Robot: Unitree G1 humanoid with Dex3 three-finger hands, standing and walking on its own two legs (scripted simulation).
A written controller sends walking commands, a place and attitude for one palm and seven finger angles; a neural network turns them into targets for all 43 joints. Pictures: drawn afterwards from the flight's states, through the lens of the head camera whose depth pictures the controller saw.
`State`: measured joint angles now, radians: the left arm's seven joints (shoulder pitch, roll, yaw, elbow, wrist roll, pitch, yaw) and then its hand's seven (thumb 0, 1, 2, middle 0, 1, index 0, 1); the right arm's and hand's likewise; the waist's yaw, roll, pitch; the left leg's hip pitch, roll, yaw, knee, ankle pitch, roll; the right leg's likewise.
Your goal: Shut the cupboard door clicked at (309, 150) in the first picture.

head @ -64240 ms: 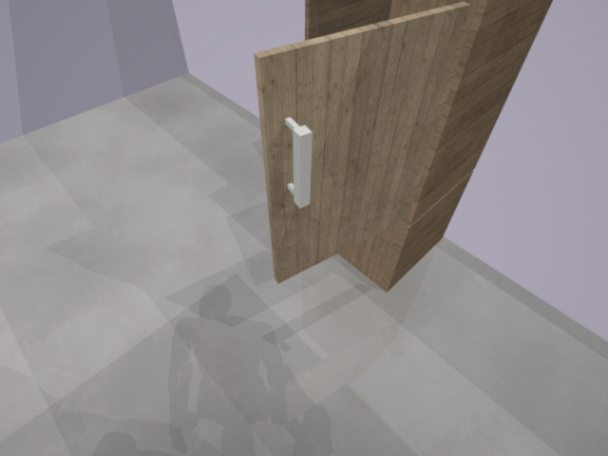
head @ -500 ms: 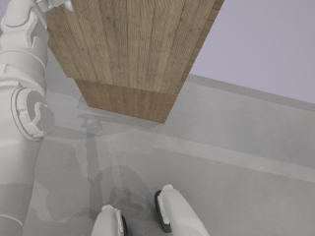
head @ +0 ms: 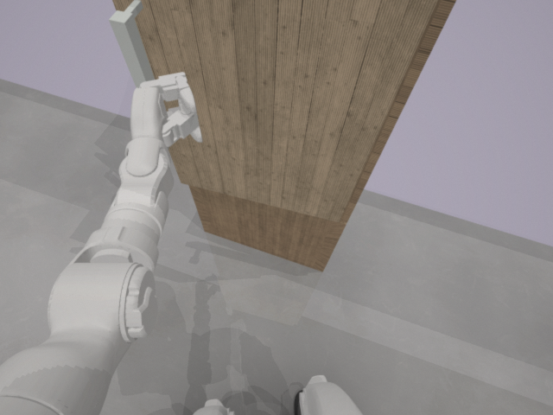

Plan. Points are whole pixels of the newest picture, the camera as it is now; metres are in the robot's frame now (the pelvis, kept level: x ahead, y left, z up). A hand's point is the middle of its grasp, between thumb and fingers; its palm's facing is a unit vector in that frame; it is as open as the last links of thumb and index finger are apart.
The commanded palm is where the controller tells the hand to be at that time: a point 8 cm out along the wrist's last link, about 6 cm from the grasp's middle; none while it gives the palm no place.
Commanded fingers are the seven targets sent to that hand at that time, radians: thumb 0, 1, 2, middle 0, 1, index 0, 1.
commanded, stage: pull the fist back off the door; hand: left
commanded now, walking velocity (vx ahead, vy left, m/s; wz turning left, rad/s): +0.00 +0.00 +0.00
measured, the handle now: (145, 61) +0.64 +0.15 +0.10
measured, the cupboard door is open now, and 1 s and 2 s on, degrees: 4 4 4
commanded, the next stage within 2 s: draw the hand back to the body in 0.26 s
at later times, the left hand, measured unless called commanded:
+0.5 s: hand (192, 134) +0.47 +0.07 +0.11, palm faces -0.01 -1.00 -0.02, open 3.1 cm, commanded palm +0.42 +0.14 +0.12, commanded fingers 0.00 0.90 0.90 -1.30 -1.50 -1.30 -1.50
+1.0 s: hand (84, 234) +0.31 +0.17 +0.15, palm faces +0.08 -0.98 -0.17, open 3.1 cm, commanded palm +0.28 +0.22 +0.17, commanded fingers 0.00 0.90 0.90 -0.97 -1.14 -0.97 -1.14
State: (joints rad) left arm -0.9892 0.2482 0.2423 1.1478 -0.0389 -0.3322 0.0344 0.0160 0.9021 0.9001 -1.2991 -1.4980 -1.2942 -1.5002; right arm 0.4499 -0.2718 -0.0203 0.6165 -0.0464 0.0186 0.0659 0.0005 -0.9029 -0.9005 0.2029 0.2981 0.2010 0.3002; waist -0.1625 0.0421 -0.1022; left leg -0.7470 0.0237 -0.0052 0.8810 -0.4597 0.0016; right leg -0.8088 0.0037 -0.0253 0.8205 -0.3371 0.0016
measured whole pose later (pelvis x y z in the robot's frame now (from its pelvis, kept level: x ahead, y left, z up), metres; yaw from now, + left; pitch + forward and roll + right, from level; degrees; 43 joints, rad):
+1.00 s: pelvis -0.01 +0.00 +0.04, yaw +1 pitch +0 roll +0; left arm -0.16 0.24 0.09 0.23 -0.11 -0.10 -0.04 0.02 0.90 0.90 -1.20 -1.38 -1.19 -1.39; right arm 0.19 -0.25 0.02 0.57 0.04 -0.05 -0.07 0.01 -0.90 -0.90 0.20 0.30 0.20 0.30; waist 0.01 0.05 -0.03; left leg -0.25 0.00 0.00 0.58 -0.34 0.00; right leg -0.33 -0.02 -0.02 0.57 -0.25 0.01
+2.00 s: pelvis +0.00 +0.00 +0.05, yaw +1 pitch -6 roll +0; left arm 0.43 0.33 0.34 -0.35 -0.04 -0.09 0.11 0.02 0.89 0.90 -0.21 -0.30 -0.21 -0.31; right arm 0.20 -0.21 0.02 0.65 -0.01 -0.13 -0.09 0.01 -0.90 -0.90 0.20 0.30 0.20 0.30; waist 0.07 0.06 0.02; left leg -0.05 0.00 0.00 0.42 -0.27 0.01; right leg -0.12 -0.01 -0.03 0.40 -0.19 0.01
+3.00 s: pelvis -0.12 +0.01 +0.01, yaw +6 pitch -2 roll +0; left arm 0.48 0.45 0.49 -0.48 0.01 -0.27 0.17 0.01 0.89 0.90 -0.21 -0.30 -0.21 -0.30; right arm 0.29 -0.22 -0.01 0.56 0.01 -0.10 -0.08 0.01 -0.90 -0.90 0.21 0.30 0.20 0.30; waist -0.04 -0.03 0.03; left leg -0.48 0.00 0.03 0.76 -0.30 0.05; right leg -0.49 -0.01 0.04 0.66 -0.14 0.03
